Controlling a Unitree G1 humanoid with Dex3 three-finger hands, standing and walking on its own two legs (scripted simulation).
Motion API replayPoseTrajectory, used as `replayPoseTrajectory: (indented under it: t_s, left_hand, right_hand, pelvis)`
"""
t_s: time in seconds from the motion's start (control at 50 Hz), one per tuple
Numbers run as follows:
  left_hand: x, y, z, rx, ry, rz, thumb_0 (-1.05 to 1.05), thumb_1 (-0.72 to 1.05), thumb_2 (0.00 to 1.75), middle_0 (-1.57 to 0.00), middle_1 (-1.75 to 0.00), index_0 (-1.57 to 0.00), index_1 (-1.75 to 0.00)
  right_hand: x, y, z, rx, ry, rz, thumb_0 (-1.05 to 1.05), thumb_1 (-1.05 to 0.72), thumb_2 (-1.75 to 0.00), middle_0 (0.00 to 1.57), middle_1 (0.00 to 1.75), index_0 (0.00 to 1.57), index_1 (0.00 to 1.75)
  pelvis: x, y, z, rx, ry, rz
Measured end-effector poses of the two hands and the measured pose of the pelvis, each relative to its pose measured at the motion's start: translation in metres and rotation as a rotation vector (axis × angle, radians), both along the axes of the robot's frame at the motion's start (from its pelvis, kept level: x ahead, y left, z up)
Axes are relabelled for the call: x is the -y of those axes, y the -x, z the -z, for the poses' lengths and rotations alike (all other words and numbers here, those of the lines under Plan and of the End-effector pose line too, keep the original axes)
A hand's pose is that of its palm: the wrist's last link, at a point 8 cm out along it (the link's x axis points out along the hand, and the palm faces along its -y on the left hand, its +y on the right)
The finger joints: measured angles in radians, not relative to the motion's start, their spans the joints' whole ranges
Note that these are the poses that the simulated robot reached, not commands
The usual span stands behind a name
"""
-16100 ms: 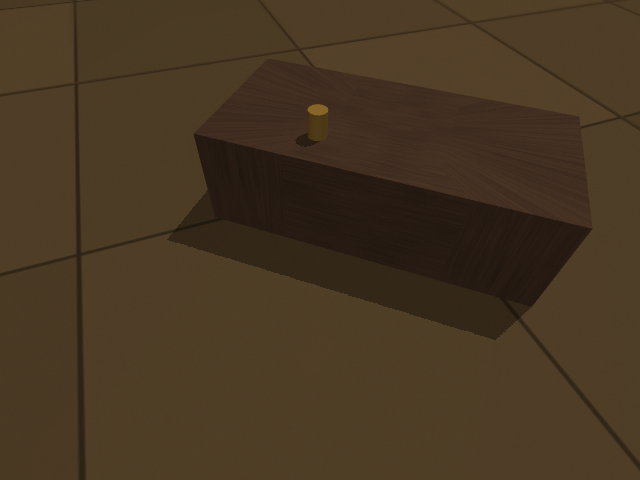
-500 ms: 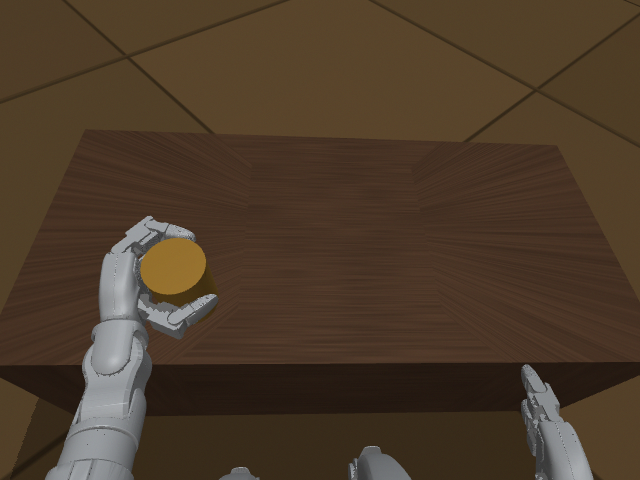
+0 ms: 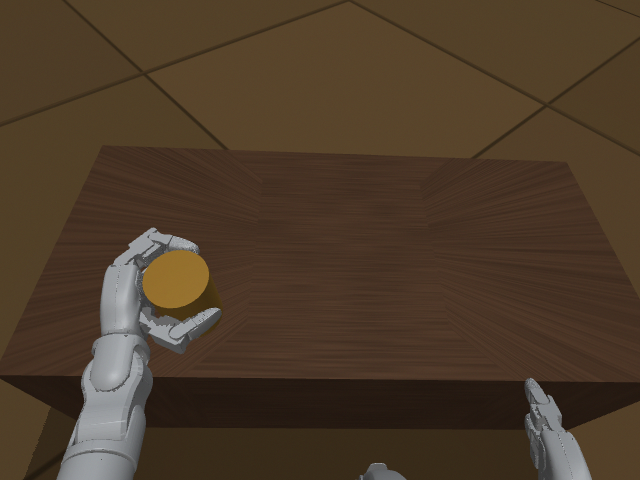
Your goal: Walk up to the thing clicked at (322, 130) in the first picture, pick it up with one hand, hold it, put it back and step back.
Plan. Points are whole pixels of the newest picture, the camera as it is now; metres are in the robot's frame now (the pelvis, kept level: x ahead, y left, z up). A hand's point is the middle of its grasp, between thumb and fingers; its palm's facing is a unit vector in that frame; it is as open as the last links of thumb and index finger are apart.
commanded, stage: hold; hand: left
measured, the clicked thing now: (186, 296) +0.35 +0.16 +0.03
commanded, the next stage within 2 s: none
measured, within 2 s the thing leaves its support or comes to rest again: neither
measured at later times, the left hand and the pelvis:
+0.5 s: hand (172, 297) +0.33 +0.16 +0.07, palm faces +0.11 -0.99 -0.02, open 10.2 cm; pelvis +0.00 +0.00 +0.01, yaw +0 degrees
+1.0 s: hand (167, 294) +0.33 +0.17 +0.07, palm faces +0.12 -0.99 -0.02, open 10.2 cm; pelvis +0.00 +0.00 +0.01, yaw +0 degrees
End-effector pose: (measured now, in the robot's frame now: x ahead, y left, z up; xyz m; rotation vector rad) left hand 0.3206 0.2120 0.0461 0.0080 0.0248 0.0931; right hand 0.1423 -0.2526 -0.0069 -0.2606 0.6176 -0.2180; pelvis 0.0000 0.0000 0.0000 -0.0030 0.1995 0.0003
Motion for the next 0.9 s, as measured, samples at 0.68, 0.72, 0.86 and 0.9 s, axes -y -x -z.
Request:
replayPoseTrajectory:
  t_s: [0.68, 0.72, 0.86, 0.9]
  left_hand:
    - [-0.002, 0.020, -0.020, -0.002, 0.000, -0.022, -0.02, -0.52, 1.15, -0.69, -1.10, -0.76, -1.15]
    - [-0.001, 0.020, -0.018, -0.006, 0.006, -0.019, -0.02, -0.52, 1.15, -0.69, -1.09, -0.76, -1.15]
    - [0.002, 0.024, -0.013, -0.018, 0.006, -0.012, -0.02, -0.52, 1.15, -0.69, -1.09, -0.76, -1.15]
    - [0.001, 0.024, -0.016, -0.007, 0.002, -0.020, -0.02, -0.52, 1.15, -0.69, -1.09, -0.76, -1.15]
  right_hand:
    - [0.003, 0.005, 0.005, 0.000, -0.024, 0.019, -0.01, 0.53, -0.05, 0.05, 0.05, 0.05, 0.05]
    - [0.004, 0.006, 0.005, -0.005, -0.023, 0.019, -0.01, 0.53, -0.05, 0.05, 0.05, 0.05, 0.05]
    - [0.005, 0.011, 0.009, -0.022, -0.019, 0.026, -0.01, 0.53, -0.05, 0.05, 0.05, 0.05, 0.05]
    - [0.005, 0.010, 0.009, -0.022, -0.019, 0.027, -0.01, 0.53, -0.05, 0.05, 0.05, 0.05, 0.05]
  pelvis:
    - [0.003, 0.006, -0.009, 0.049, -0.005, -0.002]
    - [0.004, 0.007, -0.009, 0.048, -0.005, -0.003]
    - [0.003, 0.006, -0.009, 0.047, -0.003, 0.000]
    - [0.003, 0.005, -0.009, 0.047, -0.002, 0.000]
